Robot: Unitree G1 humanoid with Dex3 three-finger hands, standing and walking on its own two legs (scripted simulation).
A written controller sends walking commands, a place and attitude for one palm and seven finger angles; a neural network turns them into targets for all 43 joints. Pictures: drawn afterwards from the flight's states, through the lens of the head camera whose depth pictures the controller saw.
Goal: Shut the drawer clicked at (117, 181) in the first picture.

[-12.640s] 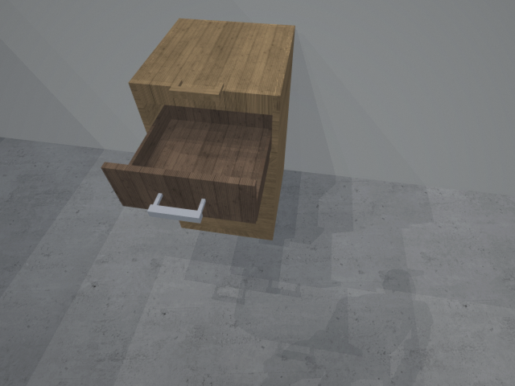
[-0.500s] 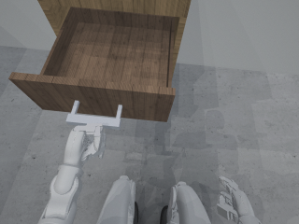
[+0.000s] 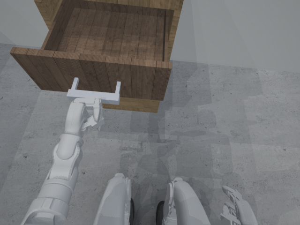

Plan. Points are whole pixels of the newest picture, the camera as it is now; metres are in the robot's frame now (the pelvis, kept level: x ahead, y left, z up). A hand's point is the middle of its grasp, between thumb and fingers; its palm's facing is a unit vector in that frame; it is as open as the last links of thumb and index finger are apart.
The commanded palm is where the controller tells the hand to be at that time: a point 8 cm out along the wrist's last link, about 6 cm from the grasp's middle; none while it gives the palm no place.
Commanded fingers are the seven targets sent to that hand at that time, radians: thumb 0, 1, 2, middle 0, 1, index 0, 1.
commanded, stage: push the drawer shut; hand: left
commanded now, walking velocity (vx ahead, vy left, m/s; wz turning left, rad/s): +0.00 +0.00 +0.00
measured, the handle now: (95, 90) +0.46 +0.17 +0.01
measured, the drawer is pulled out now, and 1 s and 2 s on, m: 0.22 0.09 0.00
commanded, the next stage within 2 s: none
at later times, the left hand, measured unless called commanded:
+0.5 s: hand (105, 93) +0.45 +0.14 +0.00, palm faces -0.06 -1.00 -0.05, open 3.0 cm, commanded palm +0.45 +0.18 +0.01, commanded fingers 0.00 0.90 0.90 -1.40 -1.60 -1.40 -1.60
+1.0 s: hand (111, 77) +0.51 +0.13 +0.01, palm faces -0.03 -1.00 -0.07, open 3.1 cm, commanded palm +0.51 +0.16 +0.01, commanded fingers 0.00 0.90 0.90 -1.40 -1.60 -1.40 -1.60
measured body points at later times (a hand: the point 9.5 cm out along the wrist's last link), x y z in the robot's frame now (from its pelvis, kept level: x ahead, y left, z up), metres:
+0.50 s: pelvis +0.00 +0.01 +0.00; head +0.16 +0.04 +0.42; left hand +0.45 +0.19 +0.01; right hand +0.10 -0.25 -0.12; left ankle +0.07 +0.08 -0.57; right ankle +0.05 -0.09 -0.57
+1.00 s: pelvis +0.00 +0.00 -0.01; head +0.18 +0.03 +0.40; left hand +0.50 +0.19 +0.01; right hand +0.06 -0.27 -0.13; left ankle +0.07 +0.08 -0.57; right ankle +0.05 -0.09 -0.57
